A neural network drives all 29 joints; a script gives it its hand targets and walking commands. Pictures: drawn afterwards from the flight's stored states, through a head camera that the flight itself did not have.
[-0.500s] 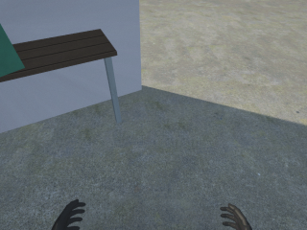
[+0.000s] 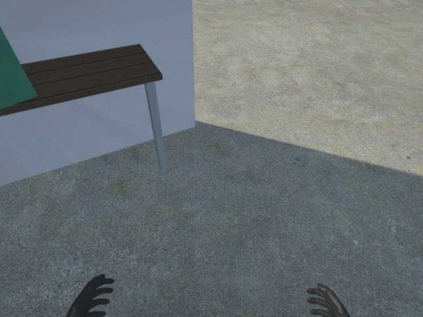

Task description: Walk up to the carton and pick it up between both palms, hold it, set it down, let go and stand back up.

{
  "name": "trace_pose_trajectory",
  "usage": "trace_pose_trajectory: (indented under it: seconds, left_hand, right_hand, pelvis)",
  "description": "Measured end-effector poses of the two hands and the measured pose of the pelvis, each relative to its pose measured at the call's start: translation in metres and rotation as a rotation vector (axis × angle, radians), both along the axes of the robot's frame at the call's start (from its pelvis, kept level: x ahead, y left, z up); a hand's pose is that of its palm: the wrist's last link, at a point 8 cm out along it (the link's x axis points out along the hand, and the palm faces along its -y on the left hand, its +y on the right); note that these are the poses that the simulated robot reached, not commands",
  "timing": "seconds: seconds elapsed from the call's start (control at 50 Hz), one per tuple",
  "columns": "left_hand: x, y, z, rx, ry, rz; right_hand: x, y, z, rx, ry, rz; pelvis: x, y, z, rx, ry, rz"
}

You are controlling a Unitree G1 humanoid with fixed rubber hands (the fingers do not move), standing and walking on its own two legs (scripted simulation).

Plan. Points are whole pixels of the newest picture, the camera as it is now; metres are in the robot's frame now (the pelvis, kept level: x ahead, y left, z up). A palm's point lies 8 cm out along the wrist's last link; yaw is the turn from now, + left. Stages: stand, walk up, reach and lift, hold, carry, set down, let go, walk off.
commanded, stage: stand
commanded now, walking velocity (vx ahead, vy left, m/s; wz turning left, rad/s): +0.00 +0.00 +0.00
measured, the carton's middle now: out of the picture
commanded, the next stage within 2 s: walk up in 1.56 s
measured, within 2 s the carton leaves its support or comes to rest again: neither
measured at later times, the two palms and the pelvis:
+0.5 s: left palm out of the picture +0.14 +0.25 -0.07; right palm out of the picture +0.13 -0.25 -0.08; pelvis -0.01 +0.00 +0.00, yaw +0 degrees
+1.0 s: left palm out of the picture +0.12 +0.25 -0.08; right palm out of the picture +0.11 -0.25 -0.09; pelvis -0.01 +0.00 +0.01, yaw +0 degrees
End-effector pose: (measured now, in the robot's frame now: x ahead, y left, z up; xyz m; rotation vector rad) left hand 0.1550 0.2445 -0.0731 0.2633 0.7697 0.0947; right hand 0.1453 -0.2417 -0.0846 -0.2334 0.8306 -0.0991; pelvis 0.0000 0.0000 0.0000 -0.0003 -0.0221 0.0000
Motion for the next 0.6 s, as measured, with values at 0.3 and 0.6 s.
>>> trace_pose_trajectory:
  seconds: [0.3, 0.6]
  left_hand:
    - [-0.006, 0.002, 0.002, 0.004, 0.001, 0.003]
    - [-0.016, 0.004, -0.001, 0.004, 0.028, 0.013]
  right_hand:
    - [-0.007, -0.003, 0.001, -0.003, 0.008, -0.001]
    - [-0.017, -0.005, -0.001, -0.003, 0.029, -0.007]
  pelvis:
    - [-0.004, 0.0, 0.002, 0.0, 0.002, 0.0]
    - [-0.009, 0.0, 0.004, 0.001, 0.003, 0.0]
